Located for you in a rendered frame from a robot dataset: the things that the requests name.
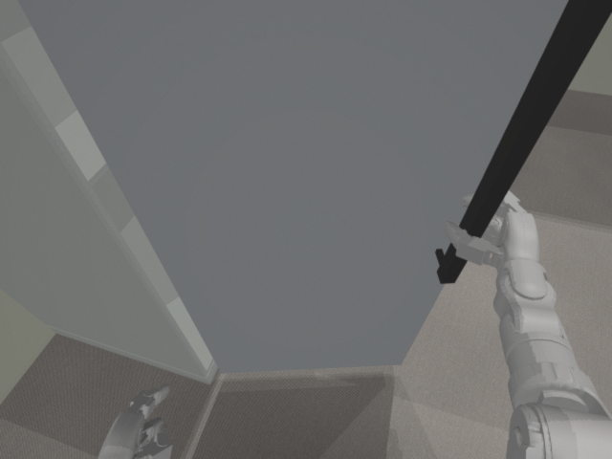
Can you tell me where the right robot hand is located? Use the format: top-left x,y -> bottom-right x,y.
445,190 -> 539,272

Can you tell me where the right robot upper arm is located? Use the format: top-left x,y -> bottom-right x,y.
506,402 -> 612,459

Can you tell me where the handle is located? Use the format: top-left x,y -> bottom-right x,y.
435,0 -> 612,284

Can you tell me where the fridge door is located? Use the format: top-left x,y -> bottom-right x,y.
17,0 -> 569,374

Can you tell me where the left robot hand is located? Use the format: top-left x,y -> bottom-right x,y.
98,383 -> 173,459

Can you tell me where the robot right forearm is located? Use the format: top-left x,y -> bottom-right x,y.
493,259 -> 612,420

